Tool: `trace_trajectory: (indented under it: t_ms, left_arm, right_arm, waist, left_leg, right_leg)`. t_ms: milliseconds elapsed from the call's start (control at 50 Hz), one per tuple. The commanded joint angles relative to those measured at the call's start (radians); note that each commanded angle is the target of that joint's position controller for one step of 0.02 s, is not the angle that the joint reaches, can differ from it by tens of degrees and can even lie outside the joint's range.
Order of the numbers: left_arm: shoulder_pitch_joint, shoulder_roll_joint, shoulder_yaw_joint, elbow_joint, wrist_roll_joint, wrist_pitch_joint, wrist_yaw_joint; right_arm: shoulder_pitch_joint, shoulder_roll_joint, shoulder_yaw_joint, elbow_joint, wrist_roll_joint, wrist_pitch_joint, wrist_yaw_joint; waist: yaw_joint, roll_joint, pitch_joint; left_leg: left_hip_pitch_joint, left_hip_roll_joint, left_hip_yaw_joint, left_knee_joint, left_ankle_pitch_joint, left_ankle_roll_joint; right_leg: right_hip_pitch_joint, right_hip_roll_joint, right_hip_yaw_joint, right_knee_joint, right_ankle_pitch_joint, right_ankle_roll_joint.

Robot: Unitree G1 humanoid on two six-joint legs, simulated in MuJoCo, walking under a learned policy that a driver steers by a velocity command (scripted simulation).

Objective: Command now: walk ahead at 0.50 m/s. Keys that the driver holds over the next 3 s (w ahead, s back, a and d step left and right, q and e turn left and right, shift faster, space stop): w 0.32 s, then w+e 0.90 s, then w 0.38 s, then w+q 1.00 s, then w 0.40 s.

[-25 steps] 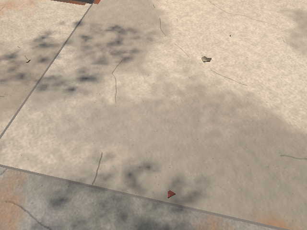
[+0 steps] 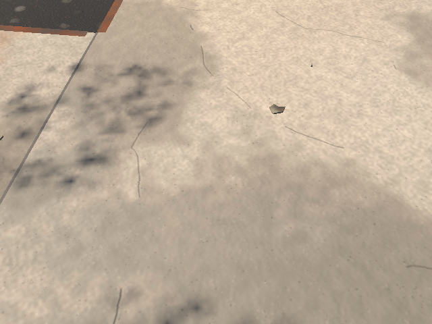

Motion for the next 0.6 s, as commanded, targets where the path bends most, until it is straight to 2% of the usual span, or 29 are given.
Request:
trace_trajectory:
  t_ms: [20,40,60,80,120,160,240,300,360,420,440,460,480,500,520,540,560,580,600]
  left_arm:
    - [0.193,0.133,0.043,0.031,-0.023,0.005,0.000]
    - [0.166,0.100,0.033,0.037,-0.021,-0.002,0.001]
    - [0.160,0.076,0.026,0.051,-0.024,-0.008,0.004]
    - [0.176,0.070,0.023,0.063,-0.022,-0.015,0.006]
    - [0.230,0.092,0.028,0.091,-0.026,-0.030,0.005]
    - [0.266,0.106,0.031,0.109,-0.027,-0.034,0.006]
    - [0.332,0.095,0.024,0.135,-0.028,-0.031,0.007]
    - [0.381,0.101,0.023,0.155,-0.025,-0.032,0.011]
    - [0.431,0.101,0.021,0.180,-0.018,-0.025,0.018]
    - [0.403,0.128,0.029,0.181,-0.010,-0.017,0.028]
    - [0.377,0.138,0.032,0.175,-0.008,-0.016,0.029]
    - [0.355,0.143,0.033,0.172,-0.012,-0.015,0.026]
    - [0.346,0.125,0.028,0.163,-0.020,-0.017,0.022]
    - [0.395,0.039,0.006,0.120,-0.053,-0.019,0.014]
    - [0.454,0.042,0.014,0.124,-0.058,-0.011,0.020]
    - [0.385,0.113,0.036,0.127,-0.035,0.001,0.026]
    - [0.322,0.093,0.036,0.116,-0.030,0.002,0.017]
    - [0.304,0.063,0.034,0.114,-0.029,0.007,0.011]
    - [0.296,0.057,0.037,0.109,-0.013,0.020,0.004]
  right_arm:
    - [-0.025,-0.110,-0.026,-0.083,-0.006,-0.019,0.006]
    - [-0.040,-0.090,-0.025,-0.082,-0.008,-0.013,0.009]
    - [-0.027,-0.079,-0.023,-0.078,-0.024,0.001,0.014]
    - [-0.014,-0.063,-0.020,-0.069,-0.029,0.013,0.021]
    - [-0.042,-0.055,-0.020,-0.079,-0.030,0.025,0.030]
    - [-0.125,-0.059,-0.020,-0.105,-0.029,0.032,0.033]
    - [-0.293,-0.053,-0.013,-0.159,-0.021,0.030,0.036]
    - [-0.387,-0.040,-0.003,-0.188,-0.016,0.026,0.036]
    - [-0.460,-0.052,-0.003,-0.219,-0.017,0.021,0.032]
    - [-0.439,-0.075,-0.011,-0.230,-0.015,0.005,0.028]
    - [-0.378,-0.087,-0.017,-0.215,-0.014,-0.003,0.023]
    - [-0.257,-0.103,-0.027,-0.177,-0.017,-0.012,0.014]
    - [-0.086,-0.146,-0.045,-0.127,-0.033,-0.026,0.001]
    - [0.054,-0.256,-0.072,-0.121,-0.063,-0.032,-0.013]
    - [0.041,-0.280,-0.082,-0.119,-0.040,-0.013,-0.004]
    - [-0.070,-0.201,-0.064,-0.146,-0.025,-0.003,-0.001]
    - [-0.155,-0.129,-0.045,-0.160,-0.018,-0.006,0.001]
    - [-0.189,-0.092,-0.035,-0.159,-0.019,-0.012,0.001]
    - [-0.190,-0.074,-0.029,-0.146,-0.015,-0.019,-0.005]
  waist:
    - [0.075,-0.043,-0.081]
    - [0.047,-0.049,-0.036]
    - [0.020,-0.073,-0.018]
    - [0.010,-0.079,-0.026]
    - [0.004,-0.067,-0.026]
    - [0.014,-0.060,0.002]
    - [0.051,-0.058,0.036]
    - [0.079,-0.065,0.041]
    - [0.101,-0.065,0.054]
    - [0.070,-0.072,0.041]
    - [0.038,-0.076,0.014]
    - [-0.015,-0.061,-0.047]
    - [-0.079,-0.016,-0.154]
    - [-0.091,0.140,-0.316]
    - [-0.060,0.259,-0.401]
    - [-0.023,0.103,-0.249]
    - [-0.004,0.048,-0.125]
    - [0.019,0.047,-0.060]
    - [0.040,0.073,-0.029]
  left_leg:
    - [-0.479,0.068,-0.075,0.331,0.091,0.026]
    - [-0.442,0.098,-0.067,0.269,0.129,0.023]
    - [-0.392,0.116,-0.063,0.221,0.150,0.011]
    - [-0.360,0.117,-0.052,0.208,0.166,0.001]
    - [-0.383,0.124,-0.033,0.177,0.202,-0.015]
    - [-0.459,0.144,-0.017,0.114,0.268,-0.034]
    - [-0.526,0.146,0.014,-0.089,0.390,-0.059]
    - [-0.499,0.120,0.042,-0.226,0.444,-0.054]
    - [-0.502,0.101,0.044,-0.300,0.423,-0.039]
    - [-0.436,0.074,0.033,-0.364,0.325,-0.013]
    - [-0.339,0.050,0.038,-0.394,0.286,-0.001]
    - [-0.178,0.020,0.054,-0.453,0.292,0.015]
    - [0.077,0.067,0.010,-0.480,0.324,0.045]
    - [0.392,0.358,-0.331,-0.511,0.206,0.117]
    - [0.459,0.501,-0.652,-0.638,0.157,0.188]
    - [0.317,0.454,-0.539,-0.656,0.077,0.160]
    - [0.171,0.409,-0.401,-0.692,0.093,0.135]
    - [0.070,0.364,-0.288,-0.732,0.157,0.100]
    - [0.009,0.328,-0.203,-0.750,0.221,0.075]
  right_leg:
    - [0.410,-0.340,0.492,-0.350,-0.110,-0.168]
    - [0.326,-0.288,0.400,-0.383,-0.064,-0.130]
    - [0.260,-0.248,0.331,-0.406,-0.006,-0.103]
    - [0.238,-0.232,0.290,-0.417,0.044,-0.100]
    - [0.241,-0.221,0.247,-0.436,0.130,-0.113]
    - [0.261,-0.212,0.218,-0.465,0.132,-0.118]
    - [0.316,-0.186,0.166,-0.476,0.203,-0.107]
    - [0.367,-0.187,0.140,-0.465,0.272,-0.101]
    - [0.454,-0.216,0.163,-0.421,0.356,-0.109]
    - [0.509,-0.241,0.194,-0.332,0.498,-0.100]
    - [0.498,-0.234,0.192,-0.267,0.597,-0.086]
    - [0.470,-0.204,0.176,-0.133,0.666,-0.069]
    - [0.349,-0.149,0.142,0.072,0.560,-0.049]
    - [0.064,-0.044,0.084,0.410,0.151,-0.008]
    - [-0.135,0.065,0.092,0.634,-0.374,-0.002]
    - [-0.190,-0.014,0.156,0.694,-0.308,-0.015]
    - [-0.192,-0.053,0.157,0.668,-0.224,-0.013]
    - [-0.162,-0.083,0.153,0.622,-0.173,-0.009]
    - [-0.136,-0.101,0.151,0.590,-0.151,-0.001]
Next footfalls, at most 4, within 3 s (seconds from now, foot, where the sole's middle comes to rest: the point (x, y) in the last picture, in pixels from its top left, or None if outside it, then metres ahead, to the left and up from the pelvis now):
0.48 left None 0.43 0.11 -0.76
1.02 right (264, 263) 0.65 -0.13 -0.76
1.58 left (261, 173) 1.01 -0.16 -0.76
2.10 right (331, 144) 1.14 -0.46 -0.76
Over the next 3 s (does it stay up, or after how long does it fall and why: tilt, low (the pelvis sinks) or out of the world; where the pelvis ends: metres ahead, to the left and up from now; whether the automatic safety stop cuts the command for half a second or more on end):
stays up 1.49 -0.34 0.02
